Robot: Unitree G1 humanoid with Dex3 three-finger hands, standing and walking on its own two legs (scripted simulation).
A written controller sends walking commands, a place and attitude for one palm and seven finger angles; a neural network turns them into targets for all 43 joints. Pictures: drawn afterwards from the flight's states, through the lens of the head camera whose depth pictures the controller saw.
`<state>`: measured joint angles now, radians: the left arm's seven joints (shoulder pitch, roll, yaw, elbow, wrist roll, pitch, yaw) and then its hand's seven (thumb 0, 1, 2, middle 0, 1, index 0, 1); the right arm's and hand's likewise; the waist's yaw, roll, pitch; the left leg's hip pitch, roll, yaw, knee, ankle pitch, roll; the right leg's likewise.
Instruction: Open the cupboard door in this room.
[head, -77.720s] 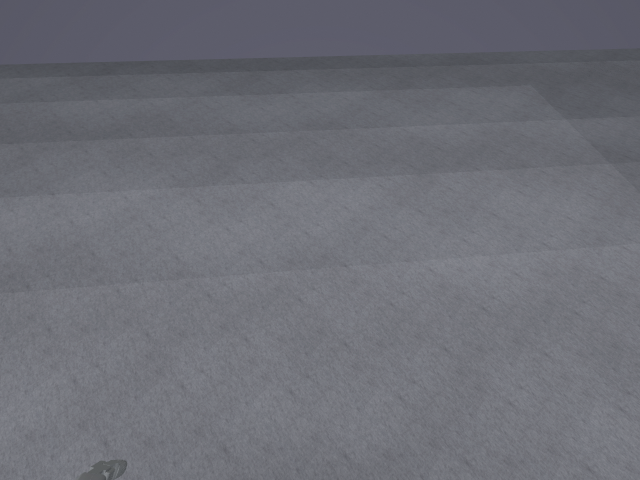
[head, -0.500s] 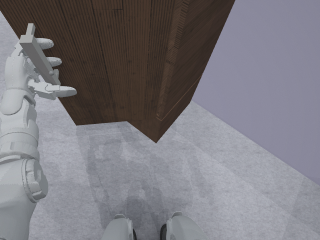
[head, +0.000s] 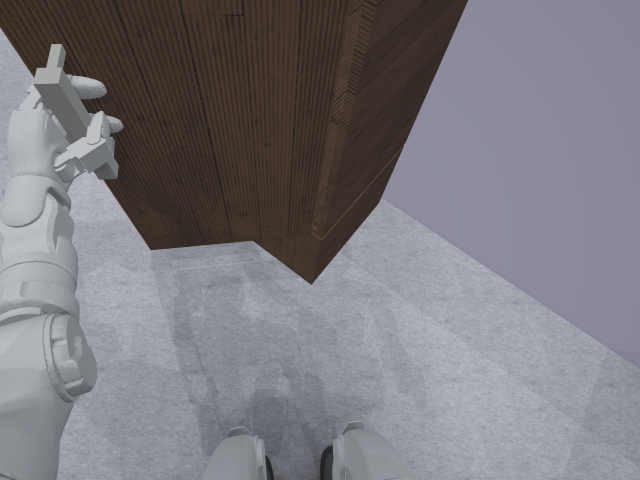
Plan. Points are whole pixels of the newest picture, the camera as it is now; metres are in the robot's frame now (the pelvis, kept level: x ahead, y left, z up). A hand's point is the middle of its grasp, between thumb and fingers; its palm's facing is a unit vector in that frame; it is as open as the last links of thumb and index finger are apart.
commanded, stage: close the thumb around the handle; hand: left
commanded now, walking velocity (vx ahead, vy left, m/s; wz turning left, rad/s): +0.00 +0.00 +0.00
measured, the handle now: (85, 118) +0.54 +0.26 +0.07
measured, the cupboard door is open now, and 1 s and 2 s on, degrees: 46 79 95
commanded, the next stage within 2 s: pull the door open along its arc in 0.02 s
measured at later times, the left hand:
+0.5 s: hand (105, 177) +0.45 +0.22 +0.07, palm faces +0.06 -1.00 +0.00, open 5.9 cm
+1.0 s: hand (180, 264) +0.34 +0.13 +0.08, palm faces +0.49 -0.87 +0.01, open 6.0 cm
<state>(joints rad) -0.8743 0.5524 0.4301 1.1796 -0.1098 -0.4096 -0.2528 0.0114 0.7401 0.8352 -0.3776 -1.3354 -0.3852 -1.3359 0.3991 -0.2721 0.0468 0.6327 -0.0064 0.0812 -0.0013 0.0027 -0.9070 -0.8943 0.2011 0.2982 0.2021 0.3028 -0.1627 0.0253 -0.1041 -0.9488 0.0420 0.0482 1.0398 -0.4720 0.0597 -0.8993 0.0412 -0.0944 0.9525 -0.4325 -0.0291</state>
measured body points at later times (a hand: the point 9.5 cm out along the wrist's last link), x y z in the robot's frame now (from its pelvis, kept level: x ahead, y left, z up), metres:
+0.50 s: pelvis +0.02 +0.00 +0.01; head +0.11 +0.01 +0.45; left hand +0.44 +0.27 +0.08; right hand +0.04 -0.26 -0.10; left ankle +0.01 +0.08 -0.67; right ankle +0.01 -0.11 -0.67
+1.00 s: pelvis +0.01 -0.03 +0.02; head +0.05 -0.03 +0.46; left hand +0.31 +0.17 +0.08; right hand +0.18 -0.23 -0.09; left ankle +0.01 +0.08 -0.67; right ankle +0.01 -0.11 -0.67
